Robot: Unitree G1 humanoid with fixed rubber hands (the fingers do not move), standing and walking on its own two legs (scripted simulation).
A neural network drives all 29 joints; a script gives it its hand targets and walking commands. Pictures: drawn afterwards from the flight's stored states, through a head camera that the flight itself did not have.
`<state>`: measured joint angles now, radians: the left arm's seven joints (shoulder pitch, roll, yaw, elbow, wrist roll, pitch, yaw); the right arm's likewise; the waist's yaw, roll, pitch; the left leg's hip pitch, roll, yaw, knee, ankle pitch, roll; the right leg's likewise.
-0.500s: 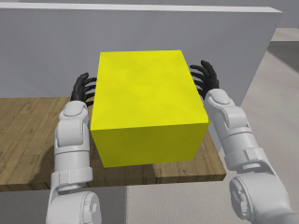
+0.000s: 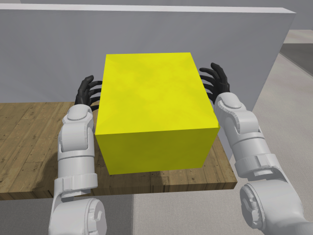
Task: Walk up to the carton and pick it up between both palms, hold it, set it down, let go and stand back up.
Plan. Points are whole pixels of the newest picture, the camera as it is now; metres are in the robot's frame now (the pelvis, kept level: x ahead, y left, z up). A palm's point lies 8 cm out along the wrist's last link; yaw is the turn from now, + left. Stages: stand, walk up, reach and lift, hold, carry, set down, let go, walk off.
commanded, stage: hold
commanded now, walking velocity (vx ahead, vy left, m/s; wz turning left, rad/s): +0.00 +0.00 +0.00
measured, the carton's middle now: (152, 109) +0.39 +0.01 +0.15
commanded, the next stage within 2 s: none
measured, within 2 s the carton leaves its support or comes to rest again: neither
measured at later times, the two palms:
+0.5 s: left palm (85, 107) +0.36 +0.18 +0.19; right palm (219, 95) +0.37 -0.16 +0.21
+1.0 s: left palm (84, 108) +0.36 +0.18 +0.19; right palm (219, 96) +0.37 -0.15 +0.21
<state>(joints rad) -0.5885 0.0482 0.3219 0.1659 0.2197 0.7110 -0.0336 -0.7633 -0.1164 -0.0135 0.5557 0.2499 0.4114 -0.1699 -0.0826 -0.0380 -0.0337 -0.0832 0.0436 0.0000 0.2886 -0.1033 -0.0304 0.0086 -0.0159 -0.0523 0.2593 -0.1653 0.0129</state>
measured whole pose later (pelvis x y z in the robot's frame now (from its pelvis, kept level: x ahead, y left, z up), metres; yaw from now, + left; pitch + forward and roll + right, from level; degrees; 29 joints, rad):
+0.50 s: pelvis +0.00 +0.00 +0.00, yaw +0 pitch -6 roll -1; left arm -0.58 0.05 0.32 0.15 0.22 0.71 -0.03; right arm -0.75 -0.12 0.00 0.55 0.25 0.40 -0.17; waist -0.09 -0.04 -0.03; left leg -0.08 0.04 0.00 0.29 -0.11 -0.03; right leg 0.01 -0.02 -0.05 0.26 -0.17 0.01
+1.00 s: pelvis +0.00 +0.00 +0.00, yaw +0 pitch -6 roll -1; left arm -0.58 0.04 0.32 0.14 0.22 0.72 -0.03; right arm -0.75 -0.12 -0.01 0.54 0.25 0.41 -0.17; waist -0.08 -0.04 -0.02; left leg -0.08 0.04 0.00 0.29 -0.11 -0.03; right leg 0.02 -0.02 -0.05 0.26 -0.17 0.01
